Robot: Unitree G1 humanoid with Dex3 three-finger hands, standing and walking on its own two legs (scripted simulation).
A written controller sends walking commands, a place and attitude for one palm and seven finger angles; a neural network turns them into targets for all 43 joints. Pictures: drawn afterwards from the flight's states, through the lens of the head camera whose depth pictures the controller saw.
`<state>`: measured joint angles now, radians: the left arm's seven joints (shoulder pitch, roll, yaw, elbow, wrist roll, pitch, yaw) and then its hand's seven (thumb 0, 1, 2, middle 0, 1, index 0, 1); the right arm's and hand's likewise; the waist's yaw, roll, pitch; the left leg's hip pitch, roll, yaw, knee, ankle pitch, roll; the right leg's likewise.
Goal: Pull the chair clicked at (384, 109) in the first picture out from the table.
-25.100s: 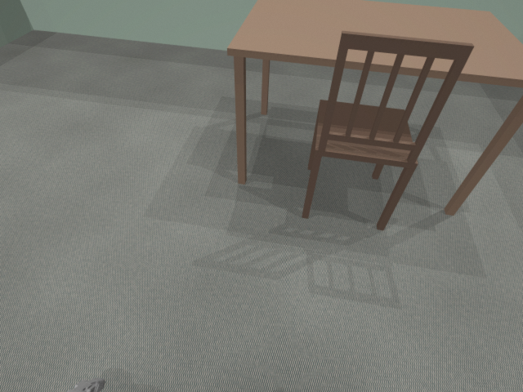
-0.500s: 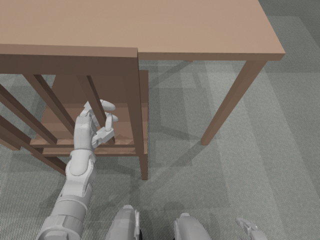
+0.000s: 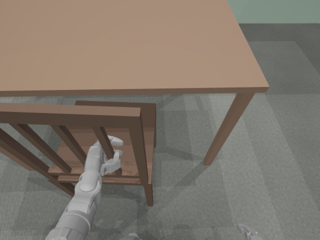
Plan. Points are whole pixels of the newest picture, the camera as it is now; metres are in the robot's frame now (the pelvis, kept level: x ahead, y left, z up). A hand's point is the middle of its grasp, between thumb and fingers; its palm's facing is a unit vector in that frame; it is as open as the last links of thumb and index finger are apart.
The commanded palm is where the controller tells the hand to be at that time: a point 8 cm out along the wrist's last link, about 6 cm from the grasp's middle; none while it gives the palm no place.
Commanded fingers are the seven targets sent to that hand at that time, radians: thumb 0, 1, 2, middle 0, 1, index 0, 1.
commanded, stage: step backward, pulling the chair out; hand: left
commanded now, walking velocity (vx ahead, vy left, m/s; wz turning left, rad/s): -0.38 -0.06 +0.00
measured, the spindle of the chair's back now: (78, 152) +0.36 +0.24 -0.05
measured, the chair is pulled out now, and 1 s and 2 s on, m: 0.05 0.16 0.27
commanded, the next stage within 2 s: none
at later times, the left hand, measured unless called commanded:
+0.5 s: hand (118, 186) +0.26 +0.11 -0.04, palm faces -0.02 -0.99 -0.15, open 5.1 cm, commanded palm +0.25 +0.17 -0.04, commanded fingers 0.00 0.90 0.90 -0.50 -1.45 -0.50 -1.45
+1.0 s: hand (123, 203) +0.22 +0.10 -0.04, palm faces -0.10 -0.98 -0.17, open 5.1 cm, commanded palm +0.20 +0.15 -0.04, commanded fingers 0.00 0.90 0.90 -0.50 -1.45 -0.50 -1.45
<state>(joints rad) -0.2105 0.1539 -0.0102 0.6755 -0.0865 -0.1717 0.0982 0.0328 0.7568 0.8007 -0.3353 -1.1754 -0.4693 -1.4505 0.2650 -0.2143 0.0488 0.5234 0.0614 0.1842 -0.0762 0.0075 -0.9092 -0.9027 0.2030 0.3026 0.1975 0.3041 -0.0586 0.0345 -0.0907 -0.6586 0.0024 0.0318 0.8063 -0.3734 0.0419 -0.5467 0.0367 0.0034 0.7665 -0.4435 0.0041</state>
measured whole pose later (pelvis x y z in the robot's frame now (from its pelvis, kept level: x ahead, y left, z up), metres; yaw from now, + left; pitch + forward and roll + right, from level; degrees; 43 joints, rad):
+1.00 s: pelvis -0.10 +0.00 +0.02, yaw -2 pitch +2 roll -1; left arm -0.34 0.14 -0.08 0.93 -0.05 -0.22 0.10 0.03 0.71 0.83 -0.35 -1.25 -0.49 -1.45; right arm 0.21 -0.20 0.03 0.67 0.01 0.03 -0.10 0.01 -0.91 -0.90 0.20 0.30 0.20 0.30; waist -0.04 0.03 0.10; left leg -0.46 0.01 0.04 0.51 -0.09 0.04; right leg -0.37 0.03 0.02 0.63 -0.41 -0.02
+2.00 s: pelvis -0.20 +0.02 +0.02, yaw -2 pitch +2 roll +0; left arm -0.28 0.14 -0.08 0.87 -0.01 -0.22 0.09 0.03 0.70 0.81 -0.41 -1.32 -0.49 -1.45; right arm 0.26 -0.21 -0.01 0.69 0.02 0.08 -0.12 0.01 -0.91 -0.90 0.20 0.30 0.20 0.30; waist -0.05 0.00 0.08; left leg -0.37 0.05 0.01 0.58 -0.24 -0.04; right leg -0.47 -0.04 0.01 0.56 -0.19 0.03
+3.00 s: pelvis -0.31 +0.02 +0.03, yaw +1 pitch +2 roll +1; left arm -0.32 0.15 -0.09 0.72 -0.02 -0.14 0.08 0.05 0.73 0.78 -0.39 -1.35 -0.49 -1.45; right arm 0.15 -0.23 -0.02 0.63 0.01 0.07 -0.09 0.01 -0.91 -0.90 0.20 0.30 0.19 0.30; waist -0.04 -0.05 0.18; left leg -0.32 0.06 0.01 0.55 -0.26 -0.05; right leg -0.42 -0.05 -0.03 0.61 -0.27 0.01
